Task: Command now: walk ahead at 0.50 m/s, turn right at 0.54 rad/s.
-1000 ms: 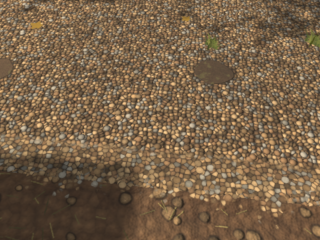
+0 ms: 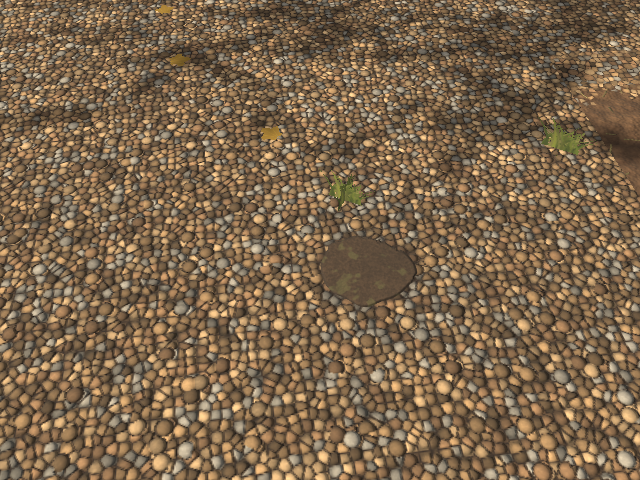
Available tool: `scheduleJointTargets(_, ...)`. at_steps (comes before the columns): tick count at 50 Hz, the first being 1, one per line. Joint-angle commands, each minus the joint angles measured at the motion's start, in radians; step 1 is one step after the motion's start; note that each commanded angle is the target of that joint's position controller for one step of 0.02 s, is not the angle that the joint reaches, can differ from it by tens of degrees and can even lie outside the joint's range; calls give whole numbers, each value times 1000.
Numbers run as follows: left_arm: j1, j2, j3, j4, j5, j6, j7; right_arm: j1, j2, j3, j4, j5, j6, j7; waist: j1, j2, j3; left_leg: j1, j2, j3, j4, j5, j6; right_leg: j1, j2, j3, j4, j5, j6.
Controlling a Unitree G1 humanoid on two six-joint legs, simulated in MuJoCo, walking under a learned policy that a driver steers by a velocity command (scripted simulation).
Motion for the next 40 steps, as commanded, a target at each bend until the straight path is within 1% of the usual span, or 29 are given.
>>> scheduleJointTargets(1,-71,8,-9,-81,3,-11,-23,-70,-167,-35,-68,9,-9,-11,7,85,45,-43,272,-59,-132,243,143,40,-7,-35,-133,98,-8)
scheduleJointTargets(4,-140,19,-10,-121,3,-6,-38,-30,-194,-45,-50,26,10,-11,-9,84,70,61,304,-30,-98,276,126,23,6,-63,-211,42,-34)
scheduleJointTargets(5,-149,28,-7,-133,4,-5,-42,-25,-203,-49,-46,32,18,-11,-5,88,71,94,314,-19,-69,329,118,28,17,-78,-227,1,-47)
scheduleJointTargets(6,-142,40,-1,-141,5,-3,-45,-30,-216,-53,-46,37,25,-12,10,98,60,117,317,-4,-22,453,108,61,38,-101,-238,-50,-65)
scheduleJointTargets(7,-113,58,8,-142,6,0,-46,-39,-231,-58,-48,43,32,-13,35,116,29,134,316,12,52,627,97,124,72,-132,-240,-104,-85)
scheduleJointTargets(8,-34,85,25,-128,5,3,-44,-50,-242,-62,-51,49,40,-14,86,125,-23,131,304,32,181,782,84,236,116,-163,-252,-140,-109)
scheduleJointTargets(9,122,129,54,-85,1,4,-38,-66,-233,-57,-56,52,47,-15,173,104,-100,68,264,63,388,822,55,452,169,-183,-317,-86,-144)
scheduleJointTargets(10,295,219,92,-40,-4,14,-17,-48,-189,-39,-70,25,43,-17,236,-1,-193,-175,219,69,700,547,3,762,94,-13,-343,-77,-199)
scheduleJointTargets(11,246,329,101,-51,-13,4,-12,28,-38,7,-132,-15,16,-6,101,-265,-252,-621,8,-28,1035,-348,-59,1037,-147,560,-463,-253,-376)
scheduleJointTargets(12,268,243,71,-87,-1,-16,-20,-53,-113,1,-133,28,-24,8,170,-135,-375,-720,0,-258,1141,-389,-39,1081,-223,772,-609,-373,-409)
scheduleJointTargets(13,238,176,51,-70,9,-33,-24,-127,-159,-12,-148,68,-43,17,177,-76,-240,-797,50,-254,1129,-287,-12,999,-206,627,-622,-290,-354)
scheduleJointTargets(14,180,146,41,-74,7,-41,-23,-134,-148,-7,-142,57,-52,13,139,-15,-165,-761,100,-251,1049,-197,5,861,-164,493,-610,-194,-314)
scheduleJointTargets(15,104,109,28,-85,12,-43,-20,-133,-150,-12,-126,31,-50,5,100,13,-114,-689,137,-250,966,-138,3,724,-128,387,-612,-77,-283)
scheduleJointTargets(16,59,78,15,-99,26,-45,-16,-109,-155,-18,-113,25,-38,6,66,-3,-96,-615,161,-258,921,-97,3,635,-99,321,-634,15,-267)
scheduleJointTargets(17,49,77,13,-101,31,-48,-13,-92,-149,-19,-106,23,-24,8,50,-12,-92,-574,164,-256,890,-75,-4,588,-90,293,-658,64,-267)
scheduleJointTargets(18,55,86,14,-95,28,-54,-11,-84,-133,-17,-101,19,-12,8,44,-4,-86,-560,163,-246,856,-58,-16,561,-84,260,-676,120,-272)
scheduleJointTargets(21,100,115,20,-66,20,-64,5,-161,-104,-7,-124,7,6,5,59,12,-34,-616,154,-232,695,83,-52,542,-63,171,-719,196,-264)
scheduleJointTargets(23,123,114,18,-49,18,-62,12,-215,-92,-2,-137,8,3,9,79,1,-17,-617,138,-224,558,219,-58,551,-33,116,-725,190,-233)
scheduleJointTargets(25,146,116,17,-31,16,-62,15,-272,-77,5,-149,15,-2,17,104,-10,1,-584,114,-210,430,334,-54,548,-14,80,-733,132,-208)
scheduleJointTargets(28,196,120,17,6,12,-61,15,-351,-71,13,-173,24,-8,29,136,-19,41,-575,90,-202,325,388,-40,587,-39,89,-739,62,-202)
scheduleJointTargets(31,236,122,20,40,10,-49,18,-398,-82,15,-198,25,-17,46,147,-19,59,-636,77,-206,262,313,-8,720,-91,110,-681,131,-199)
scheduleJointTargets(33,238,131,24,53,8,-38,24,-380,-97,12,-201,25,-22,56,125,-34,46,-613,65,-202,235,234,20,785,-116,119,-631,230,-182)
scheduleJointTargets(34,227,140,27,53,9,-34,26,-343,-110,7,-193,25,-24,57,104,-50,24,-555,46,-186,232,189,36,799,-115,114,-591,347,-171)
scheduleJointTargets(35,211,150,29,51,10,-30,28,-276,-133,-4,-175,23,-25,54,65,-66,-24,-446,12,-156,230,157,56,802,-100,101,-513,528,-158)
scheduleJointTargets(36,192,142,22,47,12,-25,28,-137,-170,-24,-135,20,-25,48,-9,-54,-114,-247,-8,-136,217,189,87,762,-52,63,-353,638,-133)
scheduleJointTargets(37,193,108,5,30,25,-24,29,42,-223,-38,-100,6,-23,40,-77,10,-259,66,133,-286,269,229,150,576,-1,34,-86,432,-101)
scheduleJointTargets(38,335,-2,-25,24,19,-44,17,141,-294,-59,-71,4,-16,40,-25,283,-401,443,371,-762,198,21,322,159,185,-1,310,-193,-16)
scheduleJointTargets(39,286,62,-18,37,7,-63,13,145,-200,-32,-64,27,-14,43,-62,261,-406,465,378,-927,72,-123,313,26,190,122,417,-505,-26)
scheduleJointTargets(40,188,119,-2,6,-16,-75,8,62,-166,-20,-76,32,-12,39,-55,200,-238,334,353,-779,49,-168,262,-59,129,107,451,-444,-35)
